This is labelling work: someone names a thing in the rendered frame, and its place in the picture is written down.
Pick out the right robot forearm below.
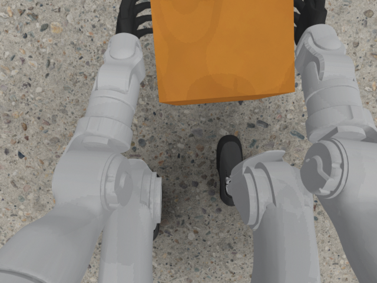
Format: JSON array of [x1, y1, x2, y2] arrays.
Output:
[[295, 24, 377, 144]]

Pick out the left robot hand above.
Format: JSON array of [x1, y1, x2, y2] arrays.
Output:
[[115, 0, 153, 39]]

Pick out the left robot forearm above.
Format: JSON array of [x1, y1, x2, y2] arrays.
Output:
[[52, 33, 145, 195]]

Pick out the robot right thigh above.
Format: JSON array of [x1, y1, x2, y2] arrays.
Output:
[[237, 162, 321, 283]]

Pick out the right robot hand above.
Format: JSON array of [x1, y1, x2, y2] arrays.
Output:
[[293, 0, 328, 45]]

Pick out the carton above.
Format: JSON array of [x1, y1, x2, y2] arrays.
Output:
[[150, 0, 295, 106]]

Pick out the robot right upper arm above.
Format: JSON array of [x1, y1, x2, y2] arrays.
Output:
[[300, 138, 377, 283]]

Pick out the right robot foot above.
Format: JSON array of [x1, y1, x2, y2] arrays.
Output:
[[216, 135, 243, 206]]

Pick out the robot left upper arm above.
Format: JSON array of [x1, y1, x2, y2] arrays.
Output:
[[0, 150, 134, 283]]

